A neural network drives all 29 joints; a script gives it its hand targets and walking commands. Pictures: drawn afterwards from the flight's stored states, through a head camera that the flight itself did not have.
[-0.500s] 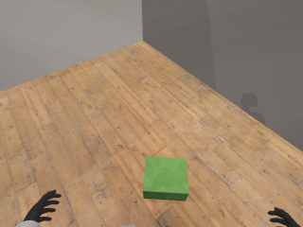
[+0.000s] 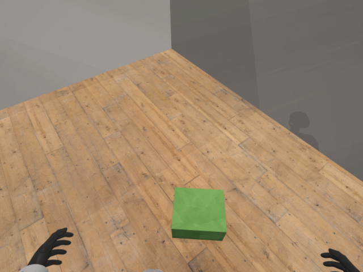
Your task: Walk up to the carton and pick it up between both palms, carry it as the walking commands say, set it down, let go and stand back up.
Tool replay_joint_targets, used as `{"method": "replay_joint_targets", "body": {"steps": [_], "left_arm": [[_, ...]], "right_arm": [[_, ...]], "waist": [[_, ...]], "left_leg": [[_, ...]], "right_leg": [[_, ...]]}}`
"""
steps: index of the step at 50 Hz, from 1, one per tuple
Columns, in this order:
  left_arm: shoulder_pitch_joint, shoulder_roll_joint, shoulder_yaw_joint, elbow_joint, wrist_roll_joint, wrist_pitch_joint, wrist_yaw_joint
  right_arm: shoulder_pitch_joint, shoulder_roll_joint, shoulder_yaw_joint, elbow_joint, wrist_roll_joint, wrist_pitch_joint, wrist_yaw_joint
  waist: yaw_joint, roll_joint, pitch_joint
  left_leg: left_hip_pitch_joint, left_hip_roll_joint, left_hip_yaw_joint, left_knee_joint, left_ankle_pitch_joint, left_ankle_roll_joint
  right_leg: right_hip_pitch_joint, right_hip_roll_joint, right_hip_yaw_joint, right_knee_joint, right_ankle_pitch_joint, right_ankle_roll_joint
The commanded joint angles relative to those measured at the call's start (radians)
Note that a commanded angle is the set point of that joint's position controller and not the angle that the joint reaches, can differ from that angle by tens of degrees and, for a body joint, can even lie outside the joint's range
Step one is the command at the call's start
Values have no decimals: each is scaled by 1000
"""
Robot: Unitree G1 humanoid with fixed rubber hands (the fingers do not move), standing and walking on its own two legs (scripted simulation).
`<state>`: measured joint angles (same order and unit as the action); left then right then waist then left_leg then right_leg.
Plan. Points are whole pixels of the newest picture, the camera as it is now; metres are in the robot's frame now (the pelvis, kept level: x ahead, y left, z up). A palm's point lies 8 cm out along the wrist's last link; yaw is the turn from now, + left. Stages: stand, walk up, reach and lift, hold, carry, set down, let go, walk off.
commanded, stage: walk up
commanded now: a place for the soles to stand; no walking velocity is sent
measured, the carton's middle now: (198, 213) +0.50 -0.06 -0.68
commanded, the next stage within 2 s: reach and lift in 0.52 s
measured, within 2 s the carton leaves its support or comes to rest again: neither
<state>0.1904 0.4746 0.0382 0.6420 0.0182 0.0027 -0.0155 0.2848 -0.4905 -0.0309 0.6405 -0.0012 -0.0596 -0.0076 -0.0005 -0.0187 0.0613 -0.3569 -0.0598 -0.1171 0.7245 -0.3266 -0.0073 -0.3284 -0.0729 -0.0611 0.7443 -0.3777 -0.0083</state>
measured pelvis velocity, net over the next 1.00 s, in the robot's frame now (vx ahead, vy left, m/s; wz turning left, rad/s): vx -0.01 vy -0.01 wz -0.04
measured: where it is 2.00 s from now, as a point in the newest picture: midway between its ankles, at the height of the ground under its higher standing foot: outside the picture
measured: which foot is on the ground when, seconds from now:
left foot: down 0.00-1.00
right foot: down 0.00-1.00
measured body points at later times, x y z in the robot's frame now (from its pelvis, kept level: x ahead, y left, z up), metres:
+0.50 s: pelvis +0.00 +0.00 +0.00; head +0.01 +0.01 +0.45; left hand +0.16 +0.33 -0.07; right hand +0.13 -0.34 -0.06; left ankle +0.04 +0.13 -0.71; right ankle +0.02 -0.13 -0.71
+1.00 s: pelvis -0.01 -0.01 -0.01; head +0.13 -0.01 +0.41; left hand +0.25 +0.26 -0.11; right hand +0.26 -0.31 -0.09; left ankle +0.04 +0.13 -0.71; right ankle +0.02 -0.13 -0.71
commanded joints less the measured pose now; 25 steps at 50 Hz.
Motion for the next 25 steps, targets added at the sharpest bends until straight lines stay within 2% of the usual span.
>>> {"method": "replay_joint_targets", "body": {"steps": [1, 2, 3, 4, 5, 6, 7, 8, 9, 10, 11, 12, 13, 14, 15, 16, 17, 18, 19, 20, 21, 22, 23, 24, 25], "left_arm": [[-43, 158, 63, -6, -3, -15, -1], [-27, 157, 60, 8, -9, -14, -2], [-34, 170, 63, 8, -1, -16, -1], [-31, 165, 60, 24, -5, -15, 1], [-29, 178, 68, 5, -1, -16, 0], [-38, 170, 62, 12, -1, -15, -3], [-7, 156, 60, 19, -6, -20, 0], [-23, 172, 61, 24, -4, -21, -2], [-38, 178, 61, 13, -1, -18, -1], [-41, 181, 69, 17, 0, -18, -2], [-45, 163, 58, 18, -2, -17, 1], [-51, 177, 69, 12, -1, -15, -2], [-36, 172, 69, 13, 0, -14, 0], [-56, 161, 65, 11, -7, -12, 1], [-42, 153, 68, 19, -2, -11, 0], [-34, 164, 65, 16, -9, -15, -1], [-39, 164, 69, 21, 1, -19, -2], [-45, 174, 59, 16, 4, -20, -3], [-34, 175, 61, 19, -3, -21, -1], [-51, 169, 59, 11, 0, -20, -5], [-73, 165, 59, 12, -3, -21, -4], [-54, 165, 63, -5, -5, -15, 0], [-61, 190, 68, 7, -4, -14, -1], [-39, 178, 79, 13, 2, -17, -1], [-31, 166, 62, 18, 2, -15, -1]], "right_arm": [[2, -181, -42, 30, -22, -21, -11], [-6, -161, -31, 18, -16, -20, -10], [6, -162, -40, 24, -17, -16, -8], [3, -165, -41, 34, -26, -17, -12], [13, -176, -38, 33, -22, -16, -9], [12, -161, -35, 26, -18, -17, -11], [-15, -160, -37, 28, -20, -19, -12], [-2, -156, -25, 19, -20, -19, -10], [-8, -169, -33, 33, -18, -15, -14], [-6, -177, -34, 28, -21, -14, -13], [-12, -163, -36, 27, -18, -18, -13], [-14, -172, -36, 23, -19, -17, -11], [-20, -165, -36, 23, -25, -19, -10], [-10, -158, -39, 11, -22, -18, -11], [-31, -162, -33, 24, -22, -16, -10], [-28, -170, -31, 15, -20, -14, -9], [-29, -159, -31, 32, -23, -12, -10], [-26, -163, -38, 15, -18, -12, -12], [-24, -162, -42, 25, -23, -13, -9], [3, -162, -36, 22, -19, -12, -7], [9, -179, -33, 48, -21, -15, -8], [6, -168, -38, 31, -24, -19, -9], [1, -178, -35, 28, -24, -16, -9], [9, -174, -38, 32, -16, -14, -9], [-7, -177, -37, 27, -23, -14, -11]], "waist": [[20, 2, -52], [27, -7, -64], [17, -22, -73], [19, 35, -56], [25, 17, -70], [13, 3, -64], [39, 32, -72], [31, -3, -71], [34, -3, -50], [22, 10, -63], [42, -23, -56], [26, -45, -37], [29, 8, -62], [16, 26, -70], [36, 54, -27], [30, 52, -28], [37, 27, -46], [20, -5, -49], [26, 2, -43], [15, -42, -68], [10, -24, -76], [8, 59, -77], [8, 49, -50], [25, 49, -71], [25, 9, -69]], "left_leg": [[-75, 79, -150, -112, 191, 102], [-80, 81, -138, -111, 191, 98], [-83, 77, -127, -112, 177, 94], [-68, 73, -111, -112, 170, 88], [-69, 79, -129, -119, 205, 90], [-69, 84, -129, -130, 198, 93], [-76, 89, -145, -129, 203, 96], [-96, 84, -145, -144, 183, 91], [-86, 58, -85, -108, 191, 79], [-95, 73, -112, -111, 208, 88], [-85, 73, -122, -103, 211, 91], [-93, 87, -135, -136, 188, 94], [-81, 95, -150, -137, 182, 110], [-102, 101, -173, -171, 149, 119], [-119, 102, -170, -173, 106, 115], [-138, 97, -167, -175, 121, 107], [-125, 85, -136, -137, 140, 95], [-111, 72, -126, -122, 125, 89], [-88, 64, -93, -116, 131, 78], [-76, 62, -88, -110, 153, 75], [-52, 67, -95, -131, 147, 84], [-53, 74, -118, -133, 148, 95], [-74, 96, -152, -147, 184, 103], [-74, 98, -155, -166, 198, 99], [-89, 119, -218, -175, 210, 121]], "right_leg": [[67, -68, 114, -182, 8, -94], [83, -69, 107, -186, 4, -94], [96, -61, 106, -192, -33, -94], [72, -82, 104, -191, -21, -102], [90, -59, 114, -181, -11, -89], [104, -70, 95, -188, 2, -92], [97, -75, 119, -187, -2, -97], [125, -73, 127, -194, -17, -93], [108, -87, 119, -206, -34, -100], [109, -84, 121, -182, -13, -96], [102, -72, 104, -190, 14, -95], [89, -58, 96, -175, 22, -82], [80, -56, 87, -139, 14, -75], [92, -34, 86, -130, -7, -72], [74, -34, 70, -149, -64, -75], [92, -33, 88, -170, -83, -81], [103, -58, 136, -215, -87, -91], [88, -69, 133, -240, -93, -97], [67, -97, 140, -244, -68, -110], [84, -83, 111, -226, -38, -96], [72, -82, 103, -197, -22, -94], [72, -79, 108, -172, -15, -93], [76, -56, 95, -166, -29, -77], [120, -31, 80, -144, -1, -74], [124, -25, 79, -117, 53, -73]]}}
